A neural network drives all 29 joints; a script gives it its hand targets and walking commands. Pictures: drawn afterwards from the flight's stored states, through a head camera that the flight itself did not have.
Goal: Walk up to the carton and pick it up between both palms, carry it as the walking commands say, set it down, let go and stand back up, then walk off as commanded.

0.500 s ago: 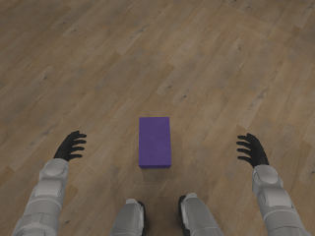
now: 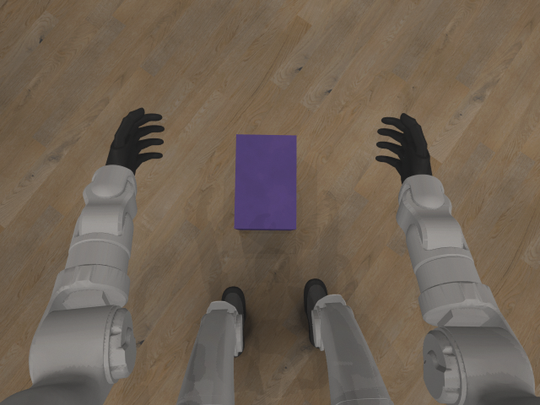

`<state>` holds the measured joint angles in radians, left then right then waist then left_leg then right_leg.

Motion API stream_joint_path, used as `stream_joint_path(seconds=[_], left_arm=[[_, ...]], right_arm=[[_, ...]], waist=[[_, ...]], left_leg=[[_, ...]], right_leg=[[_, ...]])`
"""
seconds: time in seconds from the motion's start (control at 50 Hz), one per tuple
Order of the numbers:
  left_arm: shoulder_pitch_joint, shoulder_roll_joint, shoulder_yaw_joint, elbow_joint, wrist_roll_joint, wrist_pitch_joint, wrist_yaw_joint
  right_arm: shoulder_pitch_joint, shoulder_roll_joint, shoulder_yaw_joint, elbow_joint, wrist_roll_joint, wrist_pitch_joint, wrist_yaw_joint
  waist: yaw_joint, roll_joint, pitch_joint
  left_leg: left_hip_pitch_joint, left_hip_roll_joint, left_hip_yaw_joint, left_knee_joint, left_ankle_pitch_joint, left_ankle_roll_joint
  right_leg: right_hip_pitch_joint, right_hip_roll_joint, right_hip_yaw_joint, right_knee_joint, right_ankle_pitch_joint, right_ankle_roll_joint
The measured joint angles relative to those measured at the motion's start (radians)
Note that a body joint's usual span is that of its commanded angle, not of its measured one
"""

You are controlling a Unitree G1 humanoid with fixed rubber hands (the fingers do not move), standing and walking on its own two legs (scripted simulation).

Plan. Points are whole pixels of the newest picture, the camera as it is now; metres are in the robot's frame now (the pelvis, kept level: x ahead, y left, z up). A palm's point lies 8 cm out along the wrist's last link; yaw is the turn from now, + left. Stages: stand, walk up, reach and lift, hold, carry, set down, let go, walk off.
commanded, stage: reach and lift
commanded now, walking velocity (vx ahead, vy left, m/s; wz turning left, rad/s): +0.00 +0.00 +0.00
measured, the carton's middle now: (265, 186) +0.48 +0.01 -0.60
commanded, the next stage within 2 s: none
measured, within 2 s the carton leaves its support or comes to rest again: neither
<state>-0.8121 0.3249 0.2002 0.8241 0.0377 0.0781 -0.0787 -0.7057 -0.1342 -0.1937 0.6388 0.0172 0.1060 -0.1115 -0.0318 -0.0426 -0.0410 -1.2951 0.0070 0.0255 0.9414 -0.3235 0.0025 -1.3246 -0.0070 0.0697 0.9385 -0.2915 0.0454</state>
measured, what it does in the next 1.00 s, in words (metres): lowers itself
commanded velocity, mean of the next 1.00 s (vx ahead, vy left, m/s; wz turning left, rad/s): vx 0.00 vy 0.00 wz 0.00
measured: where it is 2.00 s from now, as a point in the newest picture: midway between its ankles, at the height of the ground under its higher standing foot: (276, 329)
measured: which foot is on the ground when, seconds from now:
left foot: down 0.00-1.00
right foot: down 0.00-1.00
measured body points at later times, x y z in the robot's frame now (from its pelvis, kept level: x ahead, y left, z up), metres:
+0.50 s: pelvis -0.02 -0.01 -0.04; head +0.31 +0.00 +0.27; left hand +0.50 +0.20 -0.17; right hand +0.48 -0.17 -0.17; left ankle +0.04 +0.12 -0.65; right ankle +0.05 -0.14 -0.65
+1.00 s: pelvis -0.05 -0.01 -0.18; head +0.31 +0.01 +0.09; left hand +0.49 +0.21 -0.34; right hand +0.48 -0.15 -0.34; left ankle +0.04 +0.12 -0.65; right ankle +0.05 -0.14 -0.65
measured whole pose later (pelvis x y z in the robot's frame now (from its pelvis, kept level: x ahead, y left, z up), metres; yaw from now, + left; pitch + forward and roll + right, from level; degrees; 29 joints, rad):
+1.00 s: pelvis -0.05 -0.01 -0.18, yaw +4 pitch +50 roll +3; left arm -1.31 0.30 0.31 0.97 -0.01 0.12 0.02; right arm -1.20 -0.14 -0.33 0.81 -0.03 0.12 -0.19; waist -0.03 -0.05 0.06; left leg -2.03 -0.02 0.00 1.65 -0.49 -0.01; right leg -2.06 -0.01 0.07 1.67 -0.48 0.04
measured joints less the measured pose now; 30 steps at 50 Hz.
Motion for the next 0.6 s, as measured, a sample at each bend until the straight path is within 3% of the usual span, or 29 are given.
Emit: stream_joint_path(seconds=[0.18,0.4,0.6], left_arm=[[-0.210,-0.015,0.057,0.068,0.008,0.003,0.004],[-0.261,-0.027,0.098,0.071,0.041,-0.002,0.004],[-0.361,-0.029,0.109,0.112,0.042,0.022,0.017]], right_arm=[[-0.230,0.034,-0.078,0.067,-0.043,0.007,-0.010],[-0.257,0.072,-0.119,0.034,-0.077,0.009,-0.019],[-0.363,0.063,-0.172,0.091,-0.108,0.022,-0.022]], waist=[[0.002,-0.001,-0.019],[0.002,-0.002,-0.020],[0.003,-0.003,-0.015]], left_leg=[[-0.144,-0.002,-0.001,0.028,0.013,-0.002],[-0.225,-0.004,-0.002,0.038,0.024,-0.004],[-0.374,-0.012,-0.008,0.203,-0.018,-0.011]], right_leg=[[-0.149,0.000,0.001,0.039,0.007,-0.002],[-0.230,0.000,0.002,0.051,0.017,-0.003],[-0.380,-0.003,0.002,0.226,-0.035,-0.006]])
